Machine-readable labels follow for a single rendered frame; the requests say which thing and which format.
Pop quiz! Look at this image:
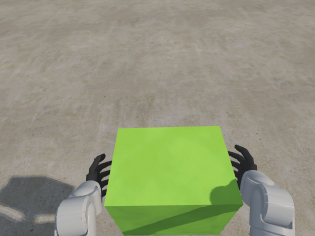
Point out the robot right hand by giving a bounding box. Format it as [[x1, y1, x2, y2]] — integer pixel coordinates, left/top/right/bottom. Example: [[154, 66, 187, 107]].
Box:
[[228, 144, 257, 190]]

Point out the robot left hand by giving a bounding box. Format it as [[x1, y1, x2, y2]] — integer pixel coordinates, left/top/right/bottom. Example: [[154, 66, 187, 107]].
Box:
[[86, 154, 112, 197]]

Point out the right robot forearm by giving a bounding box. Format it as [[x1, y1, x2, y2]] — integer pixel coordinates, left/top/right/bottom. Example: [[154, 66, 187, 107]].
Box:
[[240, 170, 295, 236]]

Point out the carton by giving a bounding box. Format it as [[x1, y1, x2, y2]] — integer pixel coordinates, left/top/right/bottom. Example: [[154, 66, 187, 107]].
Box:
[[104, 126, 244, 236]]

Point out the left robot forearm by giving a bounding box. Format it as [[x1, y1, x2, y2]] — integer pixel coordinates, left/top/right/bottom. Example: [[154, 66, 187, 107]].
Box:
[[54, 180, 103, 236]]

